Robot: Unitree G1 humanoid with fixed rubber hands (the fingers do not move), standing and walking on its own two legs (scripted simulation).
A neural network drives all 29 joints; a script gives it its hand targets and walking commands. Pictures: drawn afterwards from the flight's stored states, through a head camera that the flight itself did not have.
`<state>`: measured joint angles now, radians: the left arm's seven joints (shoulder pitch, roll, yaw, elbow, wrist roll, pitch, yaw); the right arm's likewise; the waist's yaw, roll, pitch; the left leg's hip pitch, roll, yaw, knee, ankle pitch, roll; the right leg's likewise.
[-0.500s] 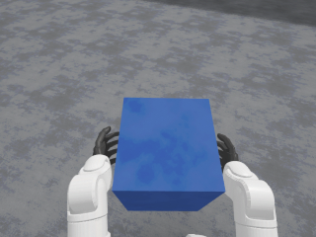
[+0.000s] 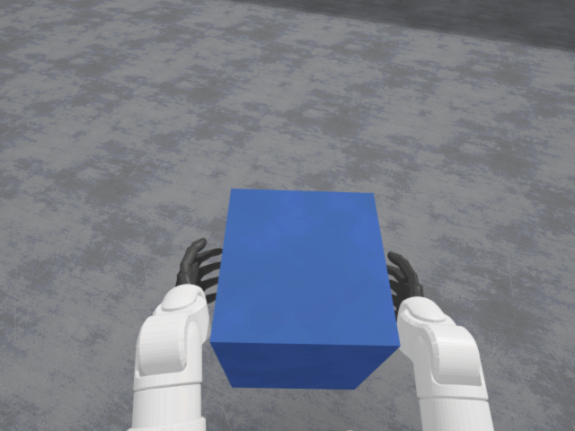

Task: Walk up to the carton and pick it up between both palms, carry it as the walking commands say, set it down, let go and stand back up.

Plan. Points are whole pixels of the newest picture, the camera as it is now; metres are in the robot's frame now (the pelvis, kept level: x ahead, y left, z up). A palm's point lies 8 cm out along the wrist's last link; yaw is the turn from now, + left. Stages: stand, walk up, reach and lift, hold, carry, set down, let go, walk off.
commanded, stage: carry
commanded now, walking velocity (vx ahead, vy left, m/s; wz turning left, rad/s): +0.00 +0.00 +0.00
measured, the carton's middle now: (297, 297) +0.31 +0.01 -0.01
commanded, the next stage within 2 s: none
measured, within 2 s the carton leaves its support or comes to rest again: neither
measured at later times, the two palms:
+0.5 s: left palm (200, 300) +0.28 +0.14 +0.03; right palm (413, 307) +0.27 -0.15 +0.02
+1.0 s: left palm (200, 292) +0.29 +0.14 +0.03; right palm (408, 300) +0.28 -0.15 +0.02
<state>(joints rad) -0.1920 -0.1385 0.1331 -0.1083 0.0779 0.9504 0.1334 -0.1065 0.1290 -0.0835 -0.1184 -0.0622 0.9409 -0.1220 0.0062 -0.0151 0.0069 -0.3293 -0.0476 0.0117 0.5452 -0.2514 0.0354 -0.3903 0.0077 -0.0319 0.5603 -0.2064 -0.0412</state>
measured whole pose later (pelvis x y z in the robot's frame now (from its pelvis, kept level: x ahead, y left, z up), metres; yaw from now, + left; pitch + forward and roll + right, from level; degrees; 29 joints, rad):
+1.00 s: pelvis +0.01 -0.01 +0.00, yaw +1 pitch +2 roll +1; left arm -0.20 -0.14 0.14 0.05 0.15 0.80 0.08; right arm -0.12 0.13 -0.10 0.03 -0.13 0.80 -0.08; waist 0.01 -0.03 -0.02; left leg -0.33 -0.04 -0.01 0.57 -0.28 0.02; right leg -0.38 0.01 -0.06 0.58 -0.23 -0.05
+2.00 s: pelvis +0.00 -0.02 +0.00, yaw +2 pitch +2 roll +1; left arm -0.20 -0.14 0.15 0.04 0.14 0.81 0.07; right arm -0.12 0.13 -0.10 0.01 -0.13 0.84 -0.09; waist -0.01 -0.02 -0.01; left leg -0.35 -0.03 -0.03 0.56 -0.25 0.01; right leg -0.39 0.02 -0.08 0.56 -0.21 -0.07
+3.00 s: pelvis -0.03 +0.00 +0.00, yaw +2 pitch -9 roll +0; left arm -0.44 -0.15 0.32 0.50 0.25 0.67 0.03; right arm -0.31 0.15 -0.27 0.37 -0.20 0.75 -0.08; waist -0.04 0.00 0.03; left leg -0.17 -0.05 -0.02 0.60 -0.27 0.04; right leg -0.20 0.05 0.00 0.57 -0.23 -0.04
